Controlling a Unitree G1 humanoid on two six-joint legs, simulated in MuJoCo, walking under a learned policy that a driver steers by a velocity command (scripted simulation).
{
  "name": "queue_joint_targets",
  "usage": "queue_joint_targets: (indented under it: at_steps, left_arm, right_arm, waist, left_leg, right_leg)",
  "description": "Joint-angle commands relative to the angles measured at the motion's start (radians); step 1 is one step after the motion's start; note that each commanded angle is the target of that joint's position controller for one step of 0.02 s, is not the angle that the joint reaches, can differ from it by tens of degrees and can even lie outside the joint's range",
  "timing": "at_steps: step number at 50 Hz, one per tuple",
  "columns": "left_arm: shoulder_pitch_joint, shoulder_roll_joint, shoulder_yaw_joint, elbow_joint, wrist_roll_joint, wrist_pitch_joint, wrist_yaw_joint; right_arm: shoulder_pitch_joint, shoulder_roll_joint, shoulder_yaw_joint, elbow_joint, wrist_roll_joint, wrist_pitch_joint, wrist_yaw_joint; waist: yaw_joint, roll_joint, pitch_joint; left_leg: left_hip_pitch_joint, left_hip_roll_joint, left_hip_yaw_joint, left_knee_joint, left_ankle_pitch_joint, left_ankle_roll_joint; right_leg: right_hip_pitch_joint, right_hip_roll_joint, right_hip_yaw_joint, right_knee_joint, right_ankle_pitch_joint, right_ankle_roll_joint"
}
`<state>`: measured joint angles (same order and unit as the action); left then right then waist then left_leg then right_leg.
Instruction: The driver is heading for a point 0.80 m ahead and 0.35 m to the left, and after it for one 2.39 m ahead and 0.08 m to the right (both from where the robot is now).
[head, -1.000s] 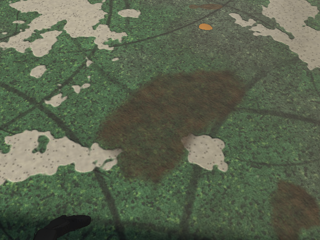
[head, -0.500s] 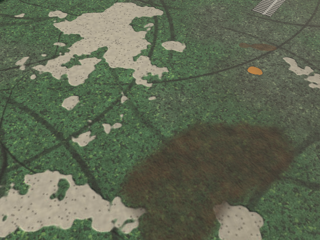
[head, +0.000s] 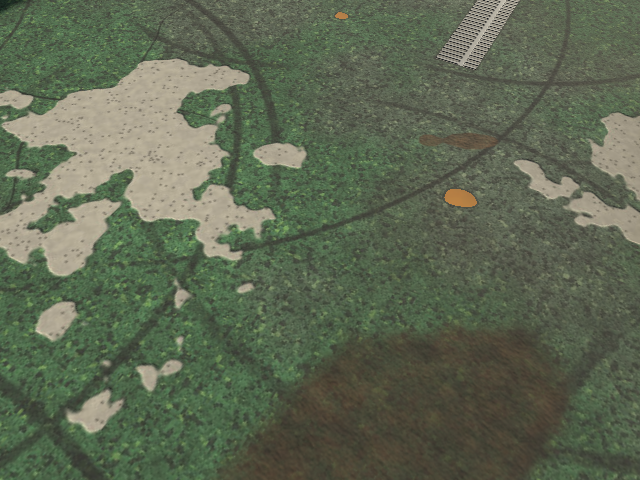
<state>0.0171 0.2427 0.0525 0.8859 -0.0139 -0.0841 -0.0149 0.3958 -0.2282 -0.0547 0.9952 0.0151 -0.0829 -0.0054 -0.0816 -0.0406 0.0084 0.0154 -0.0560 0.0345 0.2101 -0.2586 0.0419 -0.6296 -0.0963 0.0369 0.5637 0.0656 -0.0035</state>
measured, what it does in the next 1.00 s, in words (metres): walks ahead, turning left: right foot, then left foot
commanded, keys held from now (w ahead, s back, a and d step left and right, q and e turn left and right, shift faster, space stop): w+q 1.00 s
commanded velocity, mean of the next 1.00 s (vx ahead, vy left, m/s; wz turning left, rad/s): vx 0.50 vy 0.00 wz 0.52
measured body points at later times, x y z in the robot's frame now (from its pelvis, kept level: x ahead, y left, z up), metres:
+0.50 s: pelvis +0.27 -0.02 +0.00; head +0.28 -0.01 +0.45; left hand +0.21 +0.25 -0.14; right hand +0.50 -0.22 -0.10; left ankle +0.39 +0.17 -0.69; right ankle +0.21 -0.15 -0.74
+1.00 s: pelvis +0.51 +0.12 +0.00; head +0.53 +0.15 +0.45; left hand +0.57 +0.45 -0.09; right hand +0.71 -0.10 -0.10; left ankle +0.42 +0.16 -0.74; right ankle +0.78 +0.07 -0.69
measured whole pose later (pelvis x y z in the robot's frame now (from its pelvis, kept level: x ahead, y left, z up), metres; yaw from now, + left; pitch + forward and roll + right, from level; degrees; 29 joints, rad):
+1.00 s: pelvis +0.51 +0.12 +0.00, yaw +33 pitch +2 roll -1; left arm 0.00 0.28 0.07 0.78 0.00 -0.10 -0.01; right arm 0.35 -0.26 -0.08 0.78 0.02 -0.06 -0.01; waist -0.07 -0.04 0.03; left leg -0.11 -0.10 -0.12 0.34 -0.25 0.08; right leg -0.64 -0.07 0.09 0.59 0.05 0.05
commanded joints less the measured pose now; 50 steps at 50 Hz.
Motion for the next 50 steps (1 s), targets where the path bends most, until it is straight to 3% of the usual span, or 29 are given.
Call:
queue_joint_targets:
  at_steps: [1, 3, 4, 5, 6, 7, 8, 9, 10, 12, 14, 16, 21, 24, 27, 29, 30, 31, 32, 33, 34, 35, 36, 37, 38, 40, 43, 46, 50]
  left_arm:
    - [-0.106, 0.086, 0.014, -0.089, -0.005, -0.031, -0.014]
    - [-0.035, 0.122, 0.029, -0.076, -0.007, -0.041, -0.016]
    - [0.079, 0.154, 0.048, -0.044, -0.005, -0.044, -0.010]
    - [0.260, 0.211, 0.070, -0.004, 0.009, -0.047, -0.002]
    - [0.395, 0.310, 0.095, 0.015, 0.022, -0.040, 0.005]
    - [0.413, 0.262, 0.079, 0.021, 0.017, -0.033, 0.001]
    - [0.340, 0.180, 0.056, 0.007, 0.012, -0.034, 0.003]
    - [0.260, 0.137, 0.042, -0.009, 0.010, -0.032, 0.006]
    - [0.194, 0.107, 0.032, -0.012, 0.014, -0.032, 0.004]
    - [0.136, 0.080, 0.027, -0.005, 0.026, -0.036, 0.003]
    - [0.141, 0.098, 0.036, 0.008, 0.027, -0.042, 0.008]
    - [0.155, 0.121, 0.044, 0.018, 0.029, -0.045, 0.017]
    - [0.192, 0.158, 0.054, 0.025, 0.025, -0.033, 0.035]
    - [0.246, 0.183, 0.062, 0.034, 0.013, -0.017, 0.040]
    - [0.276, 0.204, 0.071, 0.042, -0.002, 0.004, 0.038]
    - [0.256, 0.232, 0.079, 0.032, -0.011, 0.017, 0.039]
    - [0.242, 0.245, 0.082, 0.027, -0.015, 0.026, 0.040]
    - [0.223, 0.243, 0.079, 0.020, -0.020, 0.033, 0.040]
    - [0.233, 0.212, 0.066, 0.003, 0.000, 0.028, 0.041]
    - [0.306, 0.053, 0.019, -0.058, 0.038, 0.000, 0.029]
    - [0.219, 0.118, 0.024, -0.074, -0.003, -0.045, 0.015]
    - [0.125, 0.160, 0.036, -0.104, -0.040, -0.067, 0.008]
    - [0.119, 0.151, 0.032, -0.099, -0.028, -0.077, 0.012]
    - [0.129, 0.158, 0.039, -0.083, -0.001, -0.076, 0.019]
    - [0.153, 0.169, 0.048, -0.077, 0.006, -0.063, 0.019]
    - [0.159, 0.153, 0.050, -0.085, 0.016, -0.035, 0.018]
    - [0.065, 0.118, 0.040, -0.122, 0.030, -0.020, 0.024]
    - [-0.039, 0.094, 0.027, -0.154, 0.023, -0.025, 0.014]
    - [-0.127, 0.107, 0.024, -0.199, 0.007, -0.035, -0.002]
  right_arm:
    - [0.030, -0.175, -0.041, -0.025, 0.009, 0.005, -0.014]
    - [0.005, -0.188, -0.049, -0.033, 0.009, 0.014, -0.017]
    - [-0.013, -0.176, -0.045, -0.042, 0.006, 0.018, -0.016]
    - [-0.026, -0.136, -0.029, -0.065, -0.004, 0.018, -0.014]
    - [0.076, -0.027, -0.001, -0.088, -0.011, 0.005, -0.010]
    - [0.096, -0.030, 0.003, -0.093, 0.013, -0.010, -0.008]
    - [0.013, -0.141, -0.027, -0.105, 0.037, -0.015, -0.010]
    - [-0.052, -0.154, -0.033, -0.124, 0.038, -0.012, -0.014]
    - [-0.073, -0.140, -0.036, -0.127, 0.027, -0.005, -0.018]
    - [-0.046, -0.097, -0.043, -0.127, 0.019, 0.022, -0.015]
    - [-0.055, -0.066, -0.042, -0.144, 0.020, 0.043, -0.013]
    - [-0.098, -0.073, -0.047, -0.170, 0.012, 0.054, -0.013]
    - [-0.242, -0.062, -0.037, -0.223, 0.006, 0.044, 0.018]
    - [-0.348, -0.055, -0.026, -0.269, 0.005, 0.044, 0.038]
    - [-0.398, -0.071, -0.027, -0.312, 0.008, 0.048, 0.055]
    - [-0.360, -0.103, -0.042, -0.324, 0.007, 0.051, 0.061]
    - [-0.280, -0.132, -0.058, -0.312, 0.009, 0.053, 0.061]
    - [-0.128, -0.179, -0.087, -0.274, 0.013, 0.053, 0.055]
    - [0.041, -0.270, -0.127, -0.231, 0.015, 0.062, 0.033]
    - [0.010, -0.381, -0.139, -0.233, 0.021, 0.054, 0.027]
    - [0.046, -0.309, -0.112, -0.267, 0.005, 0.036, 0.034]
    - [0.018, -0.247, -0.093, -0.257, -0.005, 0.021, 0.039]
    - [-0.041, -0.215, -0.083, -0.265, 0.001, 0.013, 0.037]
    - [-0.122, -0.180, -0.072, -0.283, 0.000, 0.012, 0.035]
    - [-0.170, -0.154, -0.061, -0.303, -0.010, 0.011, 0.031]
    - [-0.175, -0.166, -0.061, -0.310, -0.009, 0.007, 0.022]
    - [-0.123, -0.204, -0.070, -0.298, -0.001, 0.004, -0.001]
    - [-0.084, -0.203, -0.070, -0.288, 0.004, 0.012, -0.011]
    - [-0.026, -0.202, -0.071, -0.264, 0.010, 0.018, -0.012]
  waist:
    - [0.032, 0.110, 0.073]
    - [0.081, 0.136, 0.032]
    - [0.139, 0.132, -0.034]
    - [0.212, 0.098, -0.177]
    - [0.196, -0.120, -0.350]
    - [0.194, -0.264, -0.433]
    - [0.190, -0.158, -0.277]
    - [0.171, -0.095, -0.165]
    - [0.138, -0.053, -0.093]
    - [0.083, -0.088, -0.032]
    - [0.069, -0.066, -0.006]
    - [0.068, -0.034, 0.014]
    - [0.105, -0.006, 0.048]
    - [0.144, 0.009, 0.083]
    - [0.147, -0.004, 0.095]
    - [0.104, -0.036, 0.047]
    - [0.053, -0.047, -0.007]
    - [-0.034, -0.028, -0.085]
    - [-0.099, 0.066, -0.178]
    - [0.031, 0.329, -0.234]
    - [-0.029, 0.208, -0.357]
    - [-0.040, 0.154, -0.228]
    - [0.000, 0.092, -0.156]
    - [0.045, 0.058, -0.107]
    - [0.081, 0.070, -0.089]
    - [0.103, 0.068, -0.073]
    - [0.085, 0.065, -0.028]
    - [0.044, 0.104, -0.003]
    - [0.008, 0.132, 0.013]
  left_leg:
    - [-0.023, 0.296, -0.185, -0.002, 0.275, 0.144]
    - [-0.015, 0.301, -0.206, 0.078, 0.371, 0.125]
    - [-0.039, 0.258, -0.181, 0.199, 0.483, 0.102]
    - [-0.171, 0.195, -0.140, 0.439, 0.416, 0.069]
    - [-0.543, 0.046, -0.051, 0.822, 0.052, -0.006]
    - [-0.713, 0.010, -0.140, 1.022, -0.349, -0.013]
    - [-0.788, 0.075, -0.177, 1.104, -0.296, 0.000]
    - [-0.795, 0.124, -0.145, 1.094, -0.204, 0.009]
    - [-0.749, 0.160, -0.136, 1.051, -0.128, 0.008]
    - [-0.643, 0.205, -0.139, 0.980, -0.053, 0.009]
    - [-0.645, 0.215, -0.129, 0.952, -0.005, 0.004]
    - [-0.696, 0.217, -0.139, 0.890, 0.072, -0.007]
    - [-0.700, 0.198, -0.080, 0.621, 0.285, -0.015]
    - [-0.713, 0.185, -0.029, 0.514, 0.283, -0.004]
    - [-0.716, 0.161, 0.010, 0.454, 0.184, 0.026]
    - [-0.607, 0.102, 0.066, 0.443, 0.083, 0.062]
    - [-0.493, 0.058, 0.096, 0.434, 0.046, 0.086]
    - [-0.279, 0.004, 0.113, 0.364, 0.103, 0.121]
    - [0.031, 0.074, -0.052, 0.332, 0.106, 0.174]
    - [0.321, 0.323, -0.621, 0.226, -0.045, 0.347]
    - [0.376, 0.396, -0.864, 0.078, -0.141, 0.384]
    - [0.313, 0.376, -0.729, 0.063, -0.049, 0.332]
    - [0.177, 0.332, -0.596, 0.075, 0.042, 0.295]
    - [0.031, 0.292, -0.495, 0.070, 0.139, 0.267]
    - [-0.068, 0.265, -0.435, 0.049, 0.214, 0.253]
    - [-0.159, 0.245, -0.391, 0.016, 0.297, 0.258]
    - [-0.214, 0.208, -0.319, -0.003, 0.343, 0.246]
    - [-0.250, 0.156, -0.273, 0.007, 0.251, 0.197]
    - [-0.221, 0.175, -0.328, 0.051, 0.175, 0.170]
  right_leg:
    - [0.027, 0.026, 0.006, -0.076, -0.034, -0.011]
    - [0.156, 0.051, -0.011, -0.096, -0.103, -0.029]
    - [0.318, 0.072, -0.032, -0.116, -0.121, -0.051]
    - [0.605, -0.011, 0.038, -0.062, -0.109, -0.100]
    - [1.018, -0.266, 0.383, -0.068, -0.183, -0.223]
    - [1.071, -0.351, 0.689, -0.230, -0.353, -0.281]
    - [0.940, -0.307, 0.567, -0.259, -0.441, -0.226]
    - [0.789, -0.276, 0.423, -0.281, -0.414, -0.185]
    - [0.646, -0.241, 0.321, -0.320, -0.348, -0.171]
    - [0.487, -0.186, 0.167, -0.386, -0.272, -0.151]
    - [0.446, -0.183, 0.080, -0.426, -0.192, -0.168]
    - [0.455, -0.187, 0.014, -0.444, -0.124, -0.179]
    - [0.510, -0.165, -0.145, -0.456, -0.050, -0.158]
    - [0.589, -0.187, -0.192, -0.441, -0.038, -0.151]
    - [0.695, -0.217, -0.223, -0.375, 0.064, -0.131]
    - [0.728, -0.219, -0.255, -0.251, 0.379, -0.110]
    - [0.724, -0.209, -0.273, -0.121, 0.537, -0.098]
    - [0.662, -0.171, -0.301, 0.084, 0.574, -0.068]
    - [0.424, -0.130, -0.305, 0.390, 0.311, -0.015]
    - [-0.028, 0.077, -0.216, 0.732, -0.603, 0.044]
    - [-0.139, 0.104, 0.027, 0.843, -0.674, 0.025]
    - [-0.231, 0.062, 0.036, 0.836, -0.578, -0.003]
    - [-0.200, 0.016, 0.038, 0.756, -0.487, -0.022]
    - [-0.122, -0.017, 0.041, 0.666, -0.431, -0.018]
    - [-0.044, -0.040, 0.050, 0.611, -0.394, -0.014]
    - [0.013, -0.037, 0.038, 0.527, -0.362, 0.013]
    - [-0.010, -0.007, 0.019, 0.338, -0.214, 0.055]
    - [0.043, 0.042, 0.012, 0.104, -0.019, 0.060]
    - [0.099, 0.079, 0.022, -0.033, 0.042, 0.045]
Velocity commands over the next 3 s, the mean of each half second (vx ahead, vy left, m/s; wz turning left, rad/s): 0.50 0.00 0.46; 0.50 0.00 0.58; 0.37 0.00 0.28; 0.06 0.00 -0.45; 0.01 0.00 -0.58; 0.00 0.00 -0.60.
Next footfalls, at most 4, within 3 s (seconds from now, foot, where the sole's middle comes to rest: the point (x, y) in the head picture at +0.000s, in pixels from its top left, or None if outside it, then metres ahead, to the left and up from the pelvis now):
0.10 right None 0.25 -0.14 -0.78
0.64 left None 0.46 0.17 -0.78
1.14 right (238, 344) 0.81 0.15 -0.78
1.54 left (119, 372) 0.76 0.42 -0.78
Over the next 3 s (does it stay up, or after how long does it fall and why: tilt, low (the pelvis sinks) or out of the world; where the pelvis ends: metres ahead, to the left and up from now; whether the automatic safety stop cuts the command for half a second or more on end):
stays up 0.77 0.22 0.00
